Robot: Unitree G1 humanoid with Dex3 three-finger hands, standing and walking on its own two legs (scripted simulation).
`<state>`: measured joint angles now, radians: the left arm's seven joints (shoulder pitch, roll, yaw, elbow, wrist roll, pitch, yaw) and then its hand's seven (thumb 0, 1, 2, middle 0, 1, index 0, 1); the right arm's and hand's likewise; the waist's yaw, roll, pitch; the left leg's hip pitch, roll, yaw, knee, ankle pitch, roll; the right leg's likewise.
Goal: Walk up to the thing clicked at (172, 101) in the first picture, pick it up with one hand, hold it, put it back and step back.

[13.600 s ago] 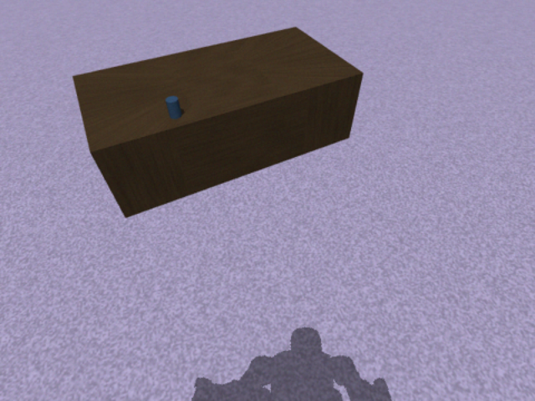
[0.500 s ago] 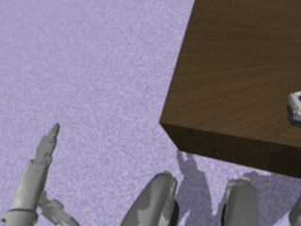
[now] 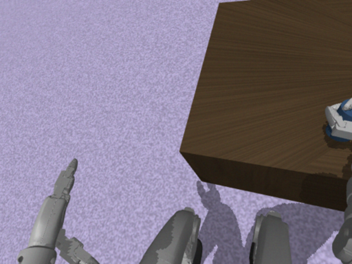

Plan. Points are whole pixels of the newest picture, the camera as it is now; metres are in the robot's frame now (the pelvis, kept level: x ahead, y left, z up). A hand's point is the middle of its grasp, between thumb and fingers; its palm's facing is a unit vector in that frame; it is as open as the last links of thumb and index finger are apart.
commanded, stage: lift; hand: right
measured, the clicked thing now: (347, 121) +0.46 -0.26 -0.05
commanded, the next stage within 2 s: hold in 1.76 s
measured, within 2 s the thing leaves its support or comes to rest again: neither
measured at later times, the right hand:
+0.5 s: hand out of the picture +0.45 -0.25 +0.02, palm faces +0.24 +0.97 +0.01, open 5.1 cm
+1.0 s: hand out of the picture +0.39 -0.23 +0.11, palm faces +0.25 +0.97 +0.01, open 5.1 cm
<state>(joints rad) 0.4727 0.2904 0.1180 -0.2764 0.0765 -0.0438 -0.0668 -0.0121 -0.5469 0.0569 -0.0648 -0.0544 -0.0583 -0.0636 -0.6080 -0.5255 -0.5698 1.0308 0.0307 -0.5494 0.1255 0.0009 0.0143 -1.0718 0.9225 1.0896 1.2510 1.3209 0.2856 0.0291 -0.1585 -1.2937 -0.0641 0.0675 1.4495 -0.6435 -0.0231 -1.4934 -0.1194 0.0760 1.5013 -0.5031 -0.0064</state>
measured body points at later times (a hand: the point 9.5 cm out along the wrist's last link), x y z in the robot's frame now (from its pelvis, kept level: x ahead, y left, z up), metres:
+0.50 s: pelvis +0.01 +0.00 +0.03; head +0.14 -0.08 +0.46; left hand +0.18 +0.25 +0.09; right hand +0.43 -0.30 +0.02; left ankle +0.02 +0.14 -0.57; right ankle +0.08 -0.12 -0.57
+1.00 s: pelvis +0.02 +0.00 +0.09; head +0.10 -0.05 +0.53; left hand +0.19 +0.25 +0.09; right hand +0.37 -0.28 +0.11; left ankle +0.02 +0.14 -0.57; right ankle +0.08 -0.12 -0.57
